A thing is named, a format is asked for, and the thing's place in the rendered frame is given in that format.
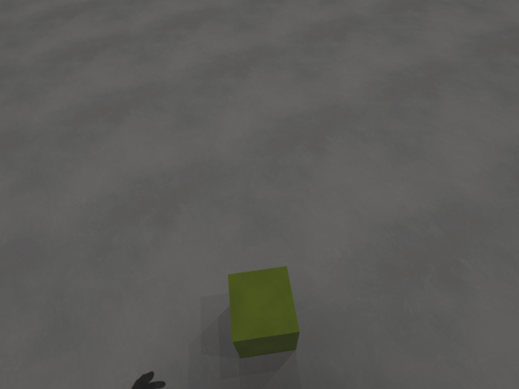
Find left robot hand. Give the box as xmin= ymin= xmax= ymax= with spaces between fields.
xmin=131 ymin=371 xmax=165 ymax=389

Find carton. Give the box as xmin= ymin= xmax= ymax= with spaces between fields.
xmin=228 ymin=266 xmax=299 ymax=358

